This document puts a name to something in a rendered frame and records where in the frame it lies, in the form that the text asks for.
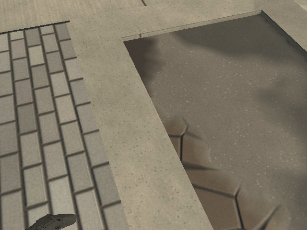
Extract left robot hand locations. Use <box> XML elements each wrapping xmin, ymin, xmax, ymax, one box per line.
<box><xmin>25</xmin><ymin>214</ymin><xmax>77</xmax><ymax>230</ymax></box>

